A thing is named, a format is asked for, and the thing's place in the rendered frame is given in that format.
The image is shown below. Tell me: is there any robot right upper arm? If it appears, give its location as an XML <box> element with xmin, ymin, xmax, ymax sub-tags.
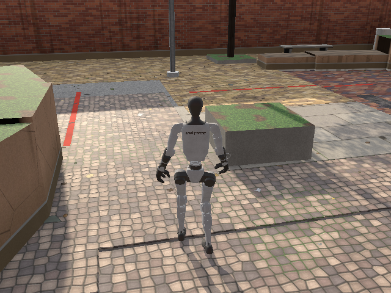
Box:
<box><xmin>208</xmin><ymin>123</ymin><xmax>224</xmax><ymax>156</ymax></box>

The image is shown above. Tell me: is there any robot left forearm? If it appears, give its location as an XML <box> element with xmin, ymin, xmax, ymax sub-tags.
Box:
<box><xmin>158</xmin><ymin>147</ymin><xmax>171</xmax><ymax>172</ymax></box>

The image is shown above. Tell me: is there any left robot hand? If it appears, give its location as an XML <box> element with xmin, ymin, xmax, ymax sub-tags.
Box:
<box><xmin>156</xmin><ymin>168</ymin><xmax>170</xmax><ymax>183</ymax></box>

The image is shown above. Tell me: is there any robot left upper arm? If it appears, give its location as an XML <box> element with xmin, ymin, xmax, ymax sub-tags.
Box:
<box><xmin>165</xmin><ymin>123</ymin><xmax>183</xmax><ymax>157</ymax></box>

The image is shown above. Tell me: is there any robot right foot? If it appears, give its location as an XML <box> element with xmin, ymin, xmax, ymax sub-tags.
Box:
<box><xmin>202</xmin><ymin>239</ymin><xmax>213</xmax><ymax>254</ymax></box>

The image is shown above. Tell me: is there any right robot hand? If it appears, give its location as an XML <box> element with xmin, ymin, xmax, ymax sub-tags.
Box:
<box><xmin>214</xmin><ymin>163</ymin><xmax>229</xmax><ymax>174</ymax></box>

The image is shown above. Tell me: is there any robot right forearm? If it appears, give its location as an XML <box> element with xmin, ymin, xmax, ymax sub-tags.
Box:
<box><xmin>218</xmin><ymin>147</ymin><xmax>228</xmax><ymax>166</ymax></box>

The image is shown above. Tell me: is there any left robot shin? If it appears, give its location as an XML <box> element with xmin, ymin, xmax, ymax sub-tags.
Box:
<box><xmin>177</xmin><ymin>195</ymin><xmax>186</xmax><ymax>233</ymax></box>

